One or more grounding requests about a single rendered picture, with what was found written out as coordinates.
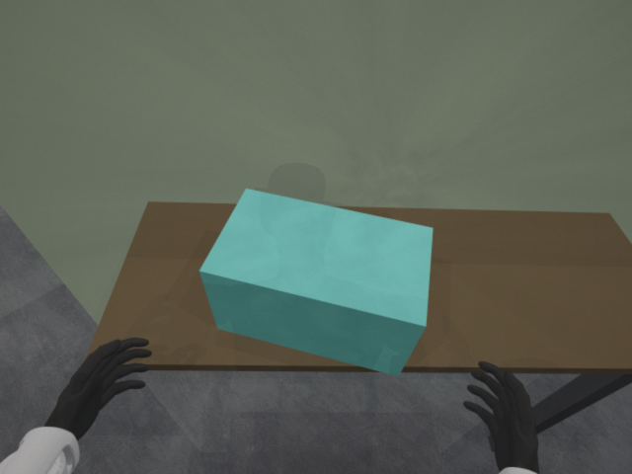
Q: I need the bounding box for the carton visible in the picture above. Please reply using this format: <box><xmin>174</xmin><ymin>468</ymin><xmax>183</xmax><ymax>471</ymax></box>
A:
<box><xmin>199</xmin><ymin>189</ymin><xmax>433</xmax><ymax>376</ymax></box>

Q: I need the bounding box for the robot left hand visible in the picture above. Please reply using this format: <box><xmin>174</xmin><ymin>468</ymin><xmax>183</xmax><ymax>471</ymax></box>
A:
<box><xmin>44</xmin><ymin>338</ymin><xmax>152</xmax><ymax>440</ymax></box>

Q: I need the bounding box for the robot right hand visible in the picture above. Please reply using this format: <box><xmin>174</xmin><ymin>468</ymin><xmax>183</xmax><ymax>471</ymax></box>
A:
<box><xmin>463</xmin><ymin>361</ymin><xmax>539</xmax><ymax>474</ymax></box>

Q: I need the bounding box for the table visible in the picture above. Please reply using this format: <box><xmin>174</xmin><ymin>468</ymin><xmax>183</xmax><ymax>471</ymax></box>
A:
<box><xmin>84</xmin><ymin>201</ymin><xmax>632</xmax><ymax>451</ymax></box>

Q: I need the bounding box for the robot left forearm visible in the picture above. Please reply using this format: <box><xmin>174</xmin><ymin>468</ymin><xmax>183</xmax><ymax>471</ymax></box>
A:
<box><xmin>0</xmin><ymin>427</ymin><xmax>80</xmax><ymax>474</ymax></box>

